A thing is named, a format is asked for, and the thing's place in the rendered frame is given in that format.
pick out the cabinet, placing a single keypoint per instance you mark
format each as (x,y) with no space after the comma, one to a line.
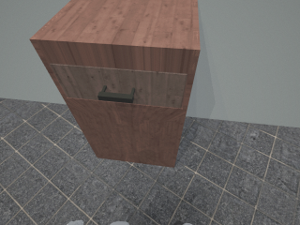
(151,35)

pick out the handle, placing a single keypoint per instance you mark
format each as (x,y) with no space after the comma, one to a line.
(116,97)

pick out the drawer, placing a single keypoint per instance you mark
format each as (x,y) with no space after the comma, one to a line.
(155,88)

